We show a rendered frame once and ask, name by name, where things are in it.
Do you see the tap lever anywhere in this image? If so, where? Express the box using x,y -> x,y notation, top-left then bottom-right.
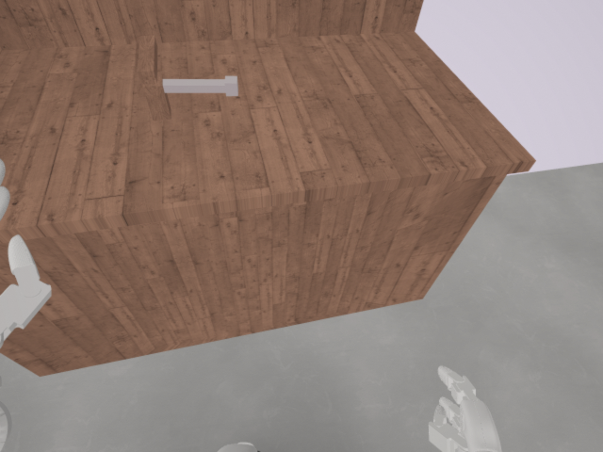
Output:
163,76 -> 238,96

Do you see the robot left hand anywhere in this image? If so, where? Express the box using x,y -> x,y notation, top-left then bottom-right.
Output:
0,159 -> 52,348

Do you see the counter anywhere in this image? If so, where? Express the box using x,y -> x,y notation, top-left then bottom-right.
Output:
0,0 -> 536,377

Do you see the robot right hand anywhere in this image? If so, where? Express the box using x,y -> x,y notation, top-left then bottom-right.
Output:
429,365 -> 502,452

